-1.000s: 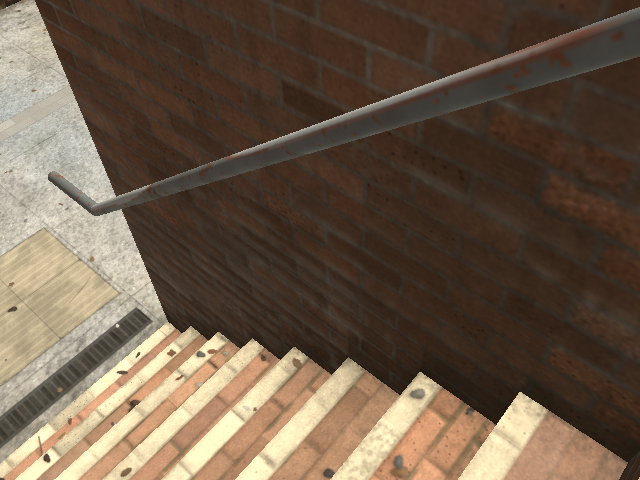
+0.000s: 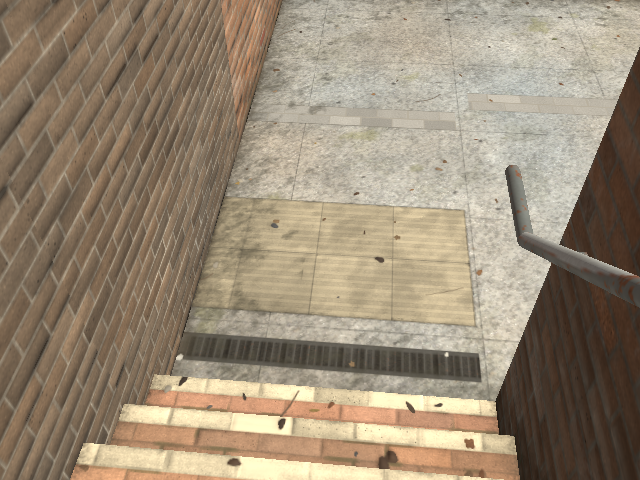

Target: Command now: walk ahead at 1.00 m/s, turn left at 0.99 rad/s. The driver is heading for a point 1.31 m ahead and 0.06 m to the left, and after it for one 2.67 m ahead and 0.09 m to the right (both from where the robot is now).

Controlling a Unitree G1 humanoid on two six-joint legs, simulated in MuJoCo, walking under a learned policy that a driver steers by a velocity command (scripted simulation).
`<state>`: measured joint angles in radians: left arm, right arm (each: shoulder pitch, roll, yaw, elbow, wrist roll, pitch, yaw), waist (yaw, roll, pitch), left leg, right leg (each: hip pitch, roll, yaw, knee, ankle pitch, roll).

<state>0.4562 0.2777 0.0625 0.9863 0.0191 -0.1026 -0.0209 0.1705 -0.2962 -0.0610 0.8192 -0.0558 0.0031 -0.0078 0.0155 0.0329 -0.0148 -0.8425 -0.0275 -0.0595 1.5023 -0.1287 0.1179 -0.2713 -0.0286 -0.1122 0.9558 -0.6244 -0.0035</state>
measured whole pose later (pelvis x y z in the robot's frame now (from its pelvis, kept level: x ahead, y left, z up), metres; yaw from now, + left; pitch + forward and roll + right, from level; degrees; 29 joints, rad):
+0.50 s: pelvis +0.31 -0.02 -0.28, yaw +25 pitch -1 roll +2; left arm 0.24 0.22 0.02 0.76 0.00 -0.04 0.02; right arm 0.36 -0.18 0.00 0.86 -0.02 -0.02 -0.01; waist 0.00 -0.03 -0.07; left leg -0.39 -0.18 -0.09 1.42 -0.87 0.12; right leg -0.47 -0.03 0.01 0.73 0.16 -0.02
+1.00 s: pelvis +0.62 +0.05 -0.45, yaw +20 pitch -1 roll +0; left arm 0.64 0.17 0.00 1.02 0.02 -0.05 0.04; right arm -0.07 -0.20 -0.01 0.81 -0.01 -0.05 0.01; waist 0.19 0.06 0.00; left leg -0.50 0.00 0.00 0.52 0.50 0.03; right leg -0.05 0.14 0.04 1.16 -0.88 -0.13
